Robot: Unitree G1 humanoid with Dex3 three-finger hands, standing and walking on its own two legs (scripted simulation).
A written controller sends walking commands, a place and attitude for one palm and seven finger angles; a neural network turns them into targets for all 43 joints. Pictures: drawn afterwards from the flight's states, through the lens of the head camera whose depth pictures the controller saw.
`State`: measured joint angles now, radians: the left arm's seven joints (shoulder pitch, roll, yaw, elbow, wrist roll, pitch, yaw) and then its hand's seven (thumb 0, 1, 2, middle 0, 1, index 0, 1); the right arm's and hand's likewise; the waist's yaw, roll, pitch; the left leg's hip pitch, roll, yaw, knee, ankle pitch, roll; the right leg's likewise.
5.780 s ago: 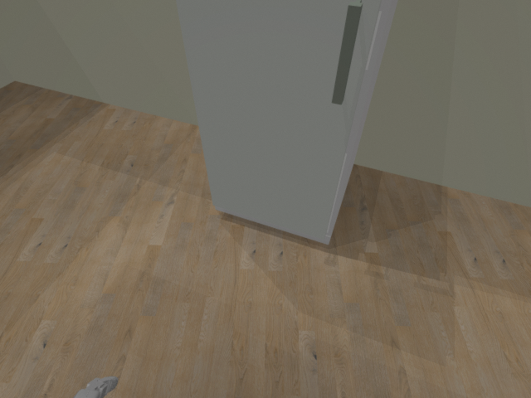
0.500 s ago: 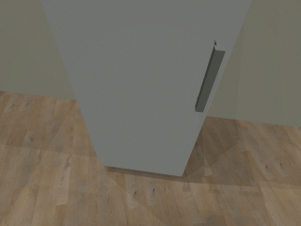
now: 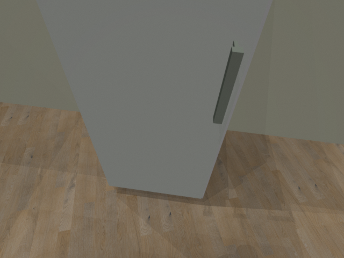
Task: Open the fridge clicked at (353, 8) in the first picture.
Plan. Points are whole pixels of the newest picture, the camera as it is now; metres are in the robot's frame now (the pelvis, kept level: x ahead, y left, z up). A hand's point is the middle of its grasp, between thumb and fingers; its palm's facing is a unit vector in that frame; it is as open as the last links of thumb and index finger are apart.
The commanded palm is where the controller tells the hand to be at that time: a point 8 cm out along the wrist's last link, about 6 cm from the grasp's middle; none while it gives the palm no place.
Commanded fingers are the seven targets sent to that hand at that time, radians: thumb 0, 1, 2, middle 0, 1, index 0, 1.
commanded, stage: look again from close up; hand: right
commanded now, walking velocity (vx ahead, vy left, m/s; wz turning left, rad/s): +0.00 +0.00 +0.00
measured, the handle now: (225, 85) +0.54 -0.11 +0.13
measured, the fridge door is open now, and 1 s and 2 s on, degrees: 0 0 0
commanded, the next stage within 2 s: shuffle to correct the standing spot in 1.22 s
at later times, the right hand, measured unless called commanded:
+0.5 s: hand out of the picture +0.01 -0.18 -0.17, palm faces +0.01 +0.98 -0.20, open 7.4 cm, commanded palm none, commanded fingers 0.00 -0.90 -0.90 0.20 0.30 0.20 0.30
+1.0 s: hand out of the picture +0.02 -0.17 -0.17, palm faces +0.01 +0.98 -0.22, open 7.4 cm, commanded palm none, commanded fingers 0.00 -0.90 -0.90 0.20 0.30 0.20 0.30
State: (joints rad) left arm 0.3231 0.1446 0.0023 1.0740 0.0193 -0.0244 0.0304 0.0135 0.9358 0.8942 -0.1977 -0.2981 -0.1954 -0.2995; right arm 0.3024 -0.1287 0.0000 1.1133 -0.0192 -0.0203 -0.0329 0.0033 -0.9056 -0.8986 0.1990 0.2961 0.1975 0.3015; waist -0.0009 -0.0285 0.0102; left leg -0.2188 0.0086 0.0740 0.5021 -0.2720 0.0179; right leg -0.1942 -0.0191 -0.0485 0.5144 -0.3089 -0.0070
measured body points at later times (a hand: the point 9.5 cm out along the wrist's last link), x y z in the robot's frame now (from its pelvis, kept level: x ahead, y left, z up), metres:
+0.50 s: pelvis +0.00 -0.01 +0.00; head +0.02 +0.00 +0.45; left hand +0.00 +0.21 -0.16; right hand +0.01 -0.23 -0.15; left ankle +0.00 +0.11 -0.74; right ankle -0.02 -0.11 -0.74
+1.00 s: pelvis +0.00 +0.01 +0.00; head +0.02 +0.02 +0.45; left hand +0.02 +0.24 -0.16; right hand +0.02 -0.23 -0.15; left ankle +0.00 +0.11 -0.74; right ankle -0.02 -0.11 -0.74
